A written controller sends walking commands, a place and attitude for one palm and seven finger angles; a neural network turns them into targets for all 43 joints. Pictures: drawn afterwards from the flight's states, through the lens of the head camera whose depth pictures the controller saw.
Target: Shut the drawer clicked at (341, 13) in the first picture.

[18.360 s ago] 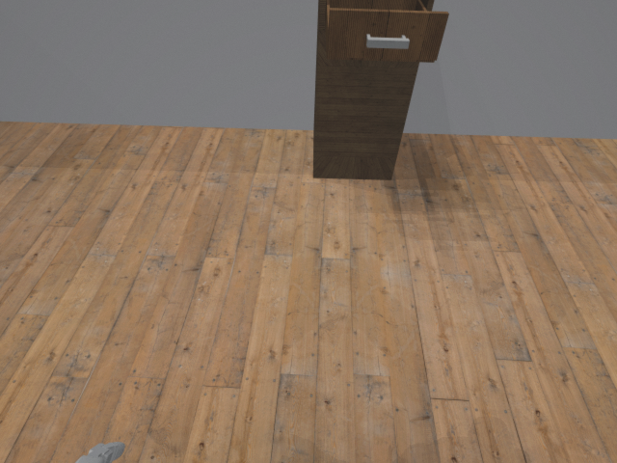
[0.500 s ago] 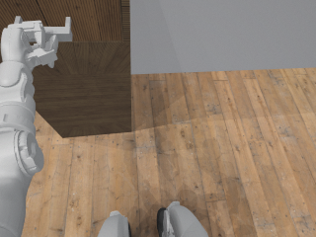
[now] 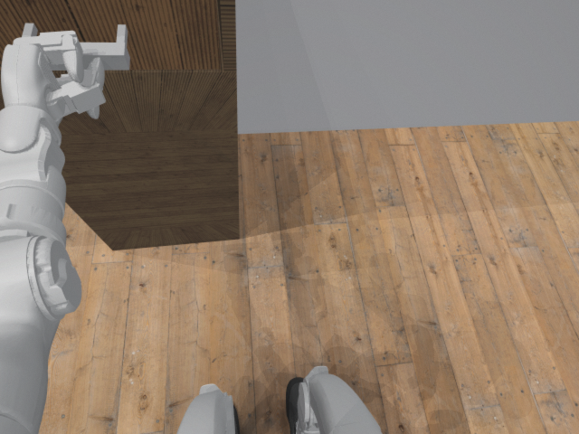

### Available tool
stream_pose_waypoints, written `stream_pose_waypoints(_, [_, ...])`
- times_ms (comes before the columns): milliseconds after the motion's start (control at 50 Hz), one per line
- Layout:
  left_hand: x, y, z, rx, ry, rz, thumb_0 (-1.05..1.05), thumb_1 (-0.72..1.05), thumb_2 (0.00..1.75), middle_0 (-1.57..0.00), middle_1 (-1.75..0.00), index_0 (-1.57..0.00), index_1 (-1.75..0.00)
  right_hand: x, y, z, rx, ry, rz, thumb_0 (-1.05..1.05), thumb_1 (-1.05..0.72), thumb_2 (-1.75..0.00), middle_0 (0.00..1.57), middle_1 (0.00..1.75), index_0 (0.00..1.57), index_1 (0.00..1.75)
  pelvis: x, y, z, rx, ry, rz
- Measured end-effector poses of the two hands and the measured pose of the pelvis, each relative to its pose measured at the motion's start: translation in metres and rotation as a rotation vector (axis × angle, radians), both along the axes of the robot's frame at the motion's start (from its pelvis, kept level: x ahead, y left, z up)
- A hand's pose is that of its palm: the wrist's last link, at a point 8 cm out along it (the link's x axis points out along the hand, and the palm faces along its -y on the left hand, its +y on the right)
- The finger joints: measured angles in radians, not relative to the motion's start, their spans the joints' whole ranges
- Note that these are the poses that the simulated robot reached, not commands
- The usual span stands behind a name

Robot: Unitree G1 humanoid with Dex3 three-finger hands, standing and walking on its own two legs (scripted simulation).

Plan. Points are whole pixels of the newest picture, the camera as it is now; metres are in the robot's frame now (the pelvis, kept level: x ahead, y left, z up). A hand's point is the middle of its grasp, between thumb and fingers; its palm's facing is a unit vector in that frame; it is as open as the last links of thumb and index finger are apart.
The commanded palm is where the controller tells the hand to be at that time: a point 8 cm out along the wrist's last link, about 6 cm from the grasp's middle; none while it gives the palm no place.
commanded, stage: pull the fist back off the drawer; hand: left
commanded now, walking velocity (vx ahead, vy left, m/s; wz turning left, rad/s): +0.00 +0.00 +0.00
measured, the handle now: (75, 44) +0.62 +0.22 +0.10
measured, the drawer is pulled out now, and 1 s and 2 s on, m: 0.00 0.00 0.00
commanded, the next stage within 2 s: draw the hand back to the body in 0.32 s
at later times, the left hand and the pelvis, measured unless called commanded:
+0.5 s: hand (96, 89) +0.53 +0.18 +0.10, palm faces +0.06 -1.00 -0.05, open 3.2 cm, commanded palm +0.48 +0.22 +0.11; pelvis +0.04 -0.01 +0.02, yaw -3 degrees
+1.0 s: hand (17, 176) +0.38 +0.21 +0.16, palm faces +0.12 -0.98 -0.15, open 3.3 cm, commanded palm +0.34 +0.25 +0.17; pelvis +0.05 -0.01 +0.05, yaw +0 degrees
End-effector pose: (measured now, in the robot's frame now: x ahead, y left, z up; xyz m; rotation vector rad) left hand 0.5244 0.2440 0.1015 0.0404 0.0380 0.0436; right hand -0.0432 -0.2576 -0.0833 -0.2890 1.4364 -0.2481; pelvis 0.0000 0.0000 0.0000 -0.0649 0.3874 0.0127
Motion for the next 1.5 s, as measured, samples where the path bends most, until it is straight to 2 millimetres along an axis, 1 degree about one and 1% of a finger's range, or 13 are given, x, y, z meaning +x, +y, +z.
stream_pose_waypoints(140, [-0.004,-0.008,-0.002,-0.005,-0.007,-0.002,-0.01,0.67,0.92,-1.4,-1.6,-1.4,-1.6,0.016,0.0,-0.001,0.021,-0.031,-0.013,0.01,-0.91,-0.9,0.2,0.3,0.21,0.3,0.007,-0.001,0.004,0.007,-0.017,-0.015])
stream_pose_waypoints(320, [-0.012,-0.019,0.002,-0.015,-0.039,0.003,0.01,0.83,0.91,-1.4,-1.6,-1.4,-1.6,0.054,-0.002,-0.001,0.05,-0.109,-0.044,0.01,-0.91,-0.9,0.2,0.3,0.21,0.3,0.027,-0.004,0.013,0.02,-0.05,-0.046])
stream_pose_waypoints(440, [-0.011,-0.013,-0.001,-0.001,-0.008,0.02,0.01,0.87,0.9,-1.41,-1.6,-1.4,-1.6,0.08,-0.005,0.0,0.05,-0.147,-0.04,0.01,-0.91,-0.9,0.2,0.3,0.21,0.3,0.036,-0.007,0.016,0.026,-0.059,-0.049])
stream_pose_waypoints(520, [-0.02,-0.008,0.008,0.011,-0.066,0.014,0.02,0.87,0.9,-1.4,-1.6,-1.4,-1.6,0.094,-0.008,0.002,0.055,-0.169,-0.05,0.01,-0.91,-0.9,0.2,0.3,0.21,0.3,0.044,-0.007,0.02,0.029,-0.063,-0.06])
stream_pose_waypoints(620, [-0.05,-0.002,0.02,0.005,-0.077,-0.004,0.02,0.88,0.9,-1.4,-1.6,-1.4,-1.6,0.121,-0.007,0.009,0.076,-0.24,-0.055,0.01,-0.91,-0.9,0.2,0.3,0.2,0.3,0.057,-0.007,0.031,0.03,-0.101,-0.063])
stream_pose_waypoints(720, [-0.085,0.007,0.024,-0.004,-0.042,0.011,0.02,0.89,0.9,-1.4,-1.6,-1.4,-1.6,0.159,-0.006,0.019,0.079,-0.349,-0.015,0.01,-0.91,-0.9,0.2,0.3,0.2,0.3,0.061,-0.008,0.038,0.03,-0.155,-0.046])
stream_pose_waypoints(840, [-0.126,0.01,0.044,0.008,-0.088,0.014,0.02,0.9,0.9,-1.4,-1.6,-1.4,-1.6,0.205,-0.002,0.032,0.082,-0.505,0.066,0.01,-0.91,-0.9,0.2,0.3,0.2,0.3,0.058,-0.006,0.043,0.034,-0.216,-0.025])
stream_pose_waypoints(940, [-0.156,0.014,0.058,0.005,-0.092,0.011,0.01,0.9,0.9,-1.41,-1.6,-1.4,-1.6,0.234,0.007,0.046,0.097,-0.627,0.117,0.01,-0.91,-0.9,0.2,0.3,0.2,0.3,0.052,-0.006,0.047,0.041,-0.266,-0.014])
stream_pose_waypoints(1000, [-0.175,0.014,0.069,0.121,-0.083,0.065,0.01,0.9,0.9,-1.41,-1.6,-1.4,-1.6,0.246,0.013,0.055,0.106,-0.68,0.138,0.01,-0.91,-0.9,0.2,0.3,0.2,0.3,0.049,-0.006,0.051,0.047,-0.306,-0.017])
stream_pose_waypoints(1100, [-0.212,0.014,0.08,0.204,-0.086,0.16,0.01,0.9,0.9,-1.41,-1.6,-1.4,-1.6,0.257,0.023,0.067,0.123,-0.724,0.168,0.01,-0.91,-0.9,0.2,0.3,0.2,0.3,0.045,-0.006,0.058,0.052,-0.363,-0.018])
stream_pose_waypoints(1200, [-0.243,0.023,0.086,0.24,-0.083,0.245,0.01,0.9,0.9,-1.41,-1.59,-1.4,-1.6,0.259,0.03,0.071,0.132,-0.728,0.198,0.01,-0.91,-0.9,0.2,0.3,0.21,0.3,0.042,-0.007,0.063,0.055,-0.41,-0.012])
stream_pose_waypoints(1380, [-0.282,0.022,0.118,0.31,-0.169,0.287,0.02,0.9,0.9,-1.41,-1.59,-1.4,-1.6,0.254,0.036,0.07,0.158,-0.736,0.22,0.02,-0.91,-0.9,0.2,0.3,0.21,0.3,0.041,-0.007,0.067,0.057,-0.459,-0.01])
stream_pose_waypoints(1500, [-0.308,0.022,0.125,0.355,-0.167,0.294,0.01,0.89,0.9,-1.41,-1.59,-1.4,-1.6,0.251,0.033,0.069,0.164,-0.737,0.208,0.02,-0.91,-0.9,0.2,0.3,0.21,0.3,0.042,-0.009,0.068,0.055,-0.47,-0.015])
